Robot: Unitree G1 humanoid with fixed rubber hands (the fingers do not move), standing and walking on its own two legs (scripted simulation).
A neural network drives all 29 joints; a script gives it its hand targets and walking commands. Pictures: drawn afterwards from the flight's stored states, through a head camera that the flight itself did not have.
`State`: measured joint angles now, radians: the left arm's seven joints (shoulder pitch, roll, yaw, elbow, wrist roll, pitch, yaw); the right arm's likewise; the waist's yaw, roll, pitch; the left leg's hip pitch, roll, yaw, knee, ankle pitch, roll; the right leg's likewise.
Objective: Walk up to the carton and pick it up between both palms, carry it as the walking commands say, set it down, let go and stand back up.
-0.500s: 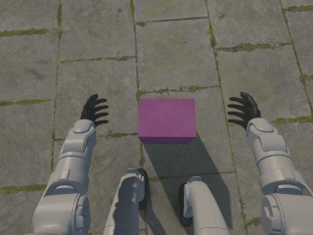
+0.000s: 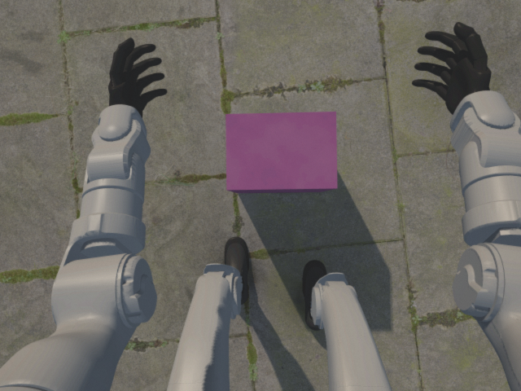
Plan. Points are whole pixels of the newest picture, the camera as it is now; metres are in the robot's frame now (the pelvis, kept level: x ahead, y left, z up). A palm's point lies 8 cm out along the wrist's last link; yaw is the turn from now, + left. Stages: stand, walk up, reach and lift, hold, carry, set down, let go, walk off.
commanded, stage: reach and lift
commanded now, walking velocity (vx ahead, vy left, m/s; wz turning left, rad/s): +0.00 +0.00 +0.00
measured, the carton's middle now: (279, 158) +0.47 +0.00 -0.53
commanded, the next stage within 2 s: none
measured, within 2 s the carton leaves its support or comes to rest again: neither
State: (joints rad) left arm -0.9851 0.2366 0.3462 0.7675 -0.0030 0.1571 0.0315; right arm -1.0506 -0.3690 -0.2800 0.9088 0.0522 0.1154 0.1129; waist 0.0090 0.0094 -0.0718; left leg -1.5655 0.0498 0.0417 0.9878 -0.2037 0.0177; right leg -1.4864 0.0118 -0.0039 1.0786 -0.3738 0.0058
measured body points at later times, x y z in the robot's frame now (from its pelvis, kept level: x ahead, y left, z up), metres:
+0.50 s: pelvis -0.02 -0.01 -0.12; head +0.31 +0.00 +0.19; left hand +0.49 +0.23 -0.25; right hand +0.51 -0.22 -0.24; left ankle +0.10 +0.12 -0.62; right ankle +0.04 -0.12 -0.62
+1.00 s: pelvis -0.05 -0.01 -0.24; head +0.31 -0.01 +0.03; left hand +0.49 +0.22 -0.40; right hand +0.51 -0.21 -0.39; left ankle +0.10 +0.12 -0.62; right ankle +0.04 -0.12 -0.62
